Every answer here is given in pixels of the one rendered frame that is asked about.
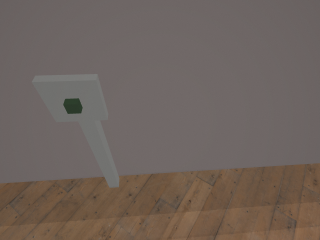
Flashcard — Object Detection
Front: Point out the panel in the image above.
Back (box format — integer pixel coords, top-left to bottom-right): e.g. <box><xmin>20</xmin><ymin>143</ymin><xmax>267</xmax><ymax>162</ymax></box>
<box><xmin>32</xmin><ymin>74</ymin><xmax>120</xmax><ymax>188</ymax></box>

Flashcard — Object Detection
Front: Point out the button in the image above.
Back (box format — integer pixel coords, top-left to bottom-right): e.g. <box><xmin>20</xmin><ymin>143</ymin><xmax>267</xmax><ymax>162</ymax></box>
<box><xmin>63</xmin><ymin>98</ymin><xmax>83</xmax><ymax>114</ymax></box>

